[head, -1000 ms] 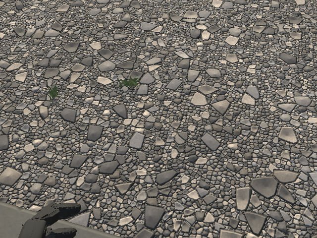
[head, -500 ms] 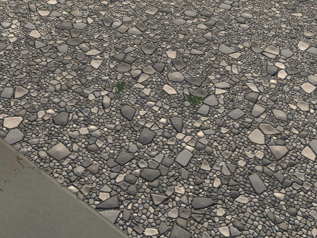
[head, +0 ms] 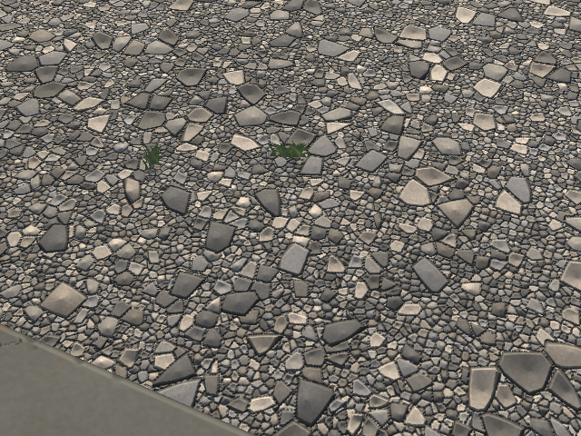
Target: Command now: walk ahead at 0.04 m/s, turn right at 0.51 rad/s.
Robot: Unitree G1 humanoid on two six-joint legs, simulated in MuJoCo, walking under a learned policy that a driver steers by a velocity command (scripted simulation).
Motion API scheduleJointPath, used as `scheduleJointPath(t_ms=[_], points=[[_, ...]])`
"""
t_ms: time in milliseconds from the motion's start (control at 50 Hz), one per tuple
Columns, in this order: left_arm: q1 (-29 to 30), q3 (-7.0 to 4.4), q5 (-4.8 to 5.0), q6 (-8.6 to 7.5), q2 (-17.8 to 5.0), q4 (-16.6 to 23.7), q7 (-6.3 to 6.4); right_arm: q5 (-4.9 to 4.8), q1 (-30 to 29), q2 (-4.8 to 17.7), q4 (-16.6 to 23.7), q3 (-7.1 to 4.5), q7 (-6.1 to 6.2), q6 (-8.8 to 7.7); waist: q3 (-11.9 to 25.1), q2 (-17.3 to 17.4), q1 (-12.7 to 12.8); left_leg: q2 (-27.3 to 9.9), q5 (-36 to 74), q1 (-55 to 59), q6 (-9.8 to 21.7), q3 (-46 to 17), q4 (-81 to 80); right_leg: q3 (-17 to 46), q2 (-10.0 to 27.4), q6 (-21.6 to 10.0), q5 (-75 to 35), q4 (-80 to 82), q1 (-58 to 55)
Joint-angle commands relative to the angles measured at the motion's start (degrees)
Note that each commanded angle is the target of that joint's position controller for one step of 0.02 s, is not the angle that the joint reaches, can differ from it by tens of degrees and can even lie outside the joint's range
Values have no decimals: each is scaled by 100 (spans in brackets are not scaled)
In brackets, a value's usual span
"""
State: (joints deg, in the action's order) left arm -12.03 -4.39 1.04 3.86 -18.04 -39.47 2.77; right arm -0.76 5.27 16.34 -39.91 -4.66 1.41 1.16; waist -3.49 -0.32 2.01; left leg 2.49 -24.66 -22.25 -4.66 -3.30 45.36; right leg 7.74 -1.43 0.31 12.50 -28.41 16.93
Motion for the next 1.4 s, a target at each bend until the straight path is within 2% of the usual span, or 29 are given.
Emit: scheduleJointPath(t_ms=[20,60,100,120,140,180,240,460,540,560,580,600,620,640,720,900,1020,1080,1140,1220,1240,1260,1280,1300,1320,1340,1360,1380,1400], points=[[186,-281,68,22,-956,463,14,-42,305,346,287,-85,-114,-141,962,-1042,-95,103,433,509,44,93,-1165,1575,1099,-1126,-1097,626,-633],[215,-227,133,-8,-781,481,1,-17,753,433,136,-172,-116,-173,885,-756,-352,17,1037,1654,288,220,-2229,1561,672,-788,1475,537,352],[276,-113,83,-152,-270,727,-24,246,1508,1390,37,-379,-126,-210,558,1484,-507,-2317,-1544,2142,1404,-3054,-3429,310,-579,-296,2404,-2117,2613],[408,-197,74,-267,-606,767,-21,380,1058,1360,186,-345,-150,-350,93,1251,-340,-2604,-2330,1556,1791,-3684,-3781,618,-100,-294,1911,-2934,2895],[291,-303,68,-290,-908,620,-32,261,631,999,258,-245,-102,-428,-151,1009,-128,-2311,-2119,1434,1650,-3032,-3750,531,-1,-274,1371,-3242,2991],[-100,-331,-36,-277,-852,335,-42,76,382,680,296,-142,-2,-468,9,862,-26,-1826,-1294,1626,1261,-1977,-3679,275,132,-75,635,-3570,2868],[-46,-220,2,-354,-457,298,-142,133,998,565,72,-78,39,-540,12,735,-262,-1592,-703,1574,1254,-1209,-3794,51,203,81,-58,-3772,2800],[684,54,-16,-642,36,643,-415,28,1732,974,-464,-149,-62,-514,-39,876,-592,-1646,1333,1233,1563,56,-3731,-873,418,189,-559,-1482,1352],[-141,-81,29,-734,-303,496,-460,-105,1560,1031,-555,-147,-90,-356,-82,809,45,-1795,1800,1209,1399,-248,-3037,-842,272,-149,-220,-429,190],[-866,-211,8,-756,-494,259,-424,-80,1564,900,-610,-89,-86,-336,238,557,384,-1535,2473,976,1258,-54,-2092,-899,148,-284,-277,-101,-790],[-1686,-348,-30,-763,-907,138,-364,56,1691,523,-526,54,-113,-350,1068,-365,660,-1089,1609,245,968,335,-160,130,1076,-538,-344,121,-2184],[-1661,-356,-81,-751,-1351,263,-330,150,2375,-62,-411,192,-171,-473,1586,-2016,126,-212,-844,-1528,645,116,1949,2037,2191,-1190,-519,265,-3390],[-1883,-308,-134,-829,-983,201,-411,-140,2229,427,-462,49,-174,-587,1684,-1825,425,-46,-685,-2058,659,-624,2757,3097,2464,-1563,606,1192,-2883],[-1615,-201,-120,-892,-657,134,-463,-271,1706,877,-371,-115,-152,-582,939,-1130,346,-343,-195,-2260,747,-672,3076,2270,2333,-1413,668,1272,-2276],[-560,-25,-69,-1040,11,102,-423,-149,1620,560,-474,-137,-116,-287,198,-773,-201,-916,1396,-1676,770,-718,2345,268,1578,-953,-699,1771,-1097],[-938,-174,-181,-1106,-345,-529,-273,-21,1149,337,-220,-125,-263,-84,197,-83,-176,-822,2844,-2501,626,-567,1711,-1092,1763,-1112,-2632,1452,-1811],[-2184,-129,-217,-1051,-184,-1034,-42,-125,-648,181,335,-102,-469,-396,-761,-390,479,-581,2936,-4609,921,-482,873,-1094,1956,-656,-1442,1102,-3319],[-1664,-62,-195,-935,-165,-871,155,28,-959,-39,556,-17,-775,-482,-912,-146,322,-508,5119,-2464,801,363,-671,-2142,1499,-441,-1289,945,-1617],[-1396,-92,-64,-836,-309,-740,132,-90,-574,-114,384,-37,-901,-386,-532,-183,132,-285,5842,-586,770,499,-1322,-2549,1341,-224,-875,177,-877],[-1410,-70,247,-707,-385,-586,-54,69,1506,705,-572,-415,-636,-33,576,-476,-661,-343,6232,1371,719,475,-2152,-2308,1415,49,-2002,-3707,-1599],[-995,-37,384,-798,-249,-571,-138,187,2120,921,-906,-504,-551,-43,590,-39,-1131,-453,7135,2203,967,595,-3217,-2325,969,326,-898,-5316,-1214],[-907,-64,347,-825,-123,-666,-124,318,2589,1108,-1189,-479,-403,-131,217,949,-1421,-795,7610,3287,1521,22,-3602,-2129,126,554,3670,-7996,494],[-1462,85,-137,-867,453,-425,-123,473,2507,1802,-1128,-395,-377,-351,845,1840,-727,-1203,11295,5181,1631,-230,-670,-1319,142,510,5434,-9243,2817],[-2096,145,-76,-959,198,-251,-187,372,2437,1703,-969,-357,-405,-448,2133,1427,-581,-2057,11228,6099,2773,-1589,-2,-239,139,674,4494,-9315,3669],[-1505,137,-81,-977,-150,3,-141,173,1918,1206,-585,-282,-416,-333,2631,311,-776,-2112,9183,5605,2815,-1967,-726,-75,478,489,3588,-8419,3701],[-1302,189,144,-960,-115,326,-118,25,1410,1477,-569,-323,-380,-214,2807,212,-285,-2556,5762,5000,3259,-3180,-1400,94,504,454,2887,-8407,4016],[-1096,81,163,-890,-450,159,7,41,870,1172,-279,-189,-296,-234,2653,-784,-130,-2762,3824,3380,3023,-3734,-2286,244,656,354,1406,-7354,3433],[-884,20,88,-675,-525,112,109,70,196,1050,-103,-108,-231,-234,1370,-766,191,-2607,4615,1426,2877,-3289,-2567,153,689,594,989,-6348,2813],[-1072,-9,-79,-535,-517,12,151,155,190,900,-158,-64,-197,-237,1148,-604,327,-2231,4824,486,2699,-2779,-2462,187,810,745,936,-5526,2059]])
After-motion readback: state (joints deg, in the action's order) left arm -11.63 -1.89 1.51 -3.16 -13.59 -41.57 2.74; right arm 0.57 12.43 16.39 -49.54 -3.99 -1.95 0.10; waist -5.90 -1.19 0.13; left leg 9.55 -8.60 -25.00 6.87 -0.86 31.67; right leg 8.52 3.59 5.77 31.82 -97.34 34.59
